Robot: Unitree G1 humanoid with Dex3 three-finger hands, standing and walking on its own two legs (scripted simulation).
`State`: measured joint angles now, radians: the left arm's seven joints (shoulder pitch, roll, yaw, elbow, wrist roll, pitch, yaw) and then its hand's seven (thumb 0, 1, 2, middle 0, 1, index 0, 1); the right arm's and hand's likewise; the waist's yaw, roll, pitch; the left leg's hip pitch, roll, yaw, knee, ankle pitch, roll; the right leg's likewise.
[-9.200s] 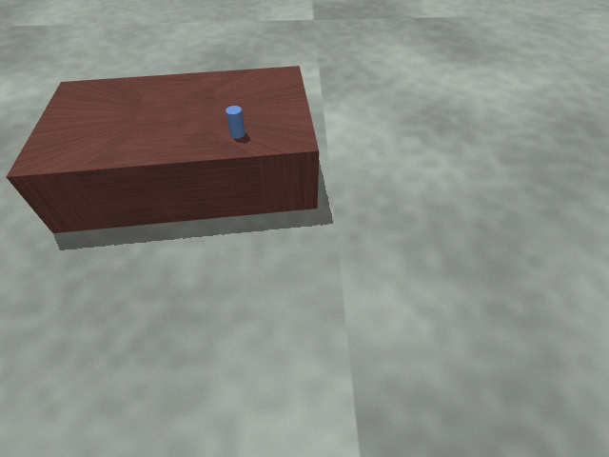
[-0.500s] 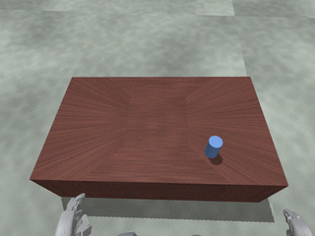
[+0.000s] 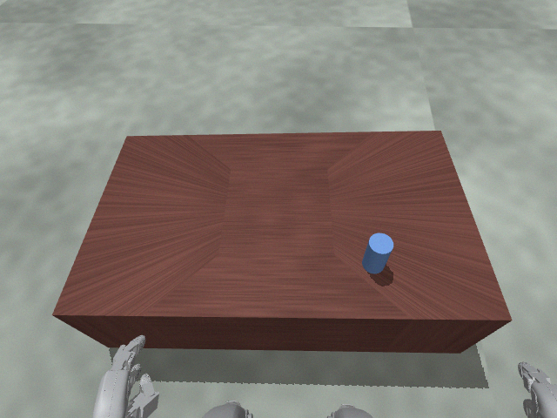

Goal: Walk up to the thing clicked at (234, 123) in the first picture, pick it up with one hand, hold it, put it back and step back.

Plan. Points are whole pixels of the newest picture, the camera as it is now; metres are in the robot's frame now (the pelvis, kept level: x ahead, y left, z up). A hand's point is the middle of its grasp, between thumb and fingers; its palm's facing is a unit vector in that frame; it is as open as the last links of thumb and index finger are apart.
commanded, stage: go down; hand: right
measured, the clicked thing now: (376, 254) +0.54 -0.21 -0.33
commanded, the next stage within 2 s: approach in 1.40 s
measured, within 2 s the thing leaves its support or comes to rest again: neither
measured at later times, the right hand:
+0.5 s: hand (528, 297) +0.31 -0.36 -0.05, palm faces +0.21 +0.96 -0.17, open 17.0 cm
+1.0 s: hand (540, 251) +0.38 -0.39 -0.03, palm faces +0.24 +0.96 -0.11, open 16.8 cm
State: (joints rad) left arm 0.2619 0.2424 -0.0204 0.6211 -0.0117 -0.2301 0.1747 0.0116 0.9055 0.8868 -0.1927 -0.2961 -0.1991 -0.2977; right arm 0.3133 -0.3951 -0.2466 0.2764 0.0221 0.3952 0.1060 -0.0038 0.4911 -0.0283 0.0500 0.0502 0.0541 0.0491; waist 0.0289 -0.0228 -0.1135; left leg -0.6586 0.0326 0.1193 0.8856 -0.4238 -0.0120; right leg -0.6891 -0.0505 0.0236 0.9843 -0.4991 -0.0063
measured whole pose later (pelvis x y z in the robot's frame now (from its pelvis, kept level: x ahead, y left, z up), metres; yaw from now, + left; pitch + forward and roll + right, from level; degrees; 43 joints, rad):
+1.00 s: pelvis -0.03 -0.01 -0.04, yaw +3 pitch +24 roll +4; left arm 0.29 0.33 -0.06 0.68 0.03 -0.14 0.08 0.01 0.91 0.89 -0.19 -0.30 -0.20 -0.30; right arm -0.63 -0.87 -0.68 1.24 0.05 -0.25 0.49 -0.01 0.38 -0.04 0.07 0.04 0.06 0.04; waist 0.09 0.03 -0.08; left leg -1.06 0.02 0.10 1.08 -0.43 -0.01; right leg -1.08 -0.07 0.01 1.19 -0.53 -0.02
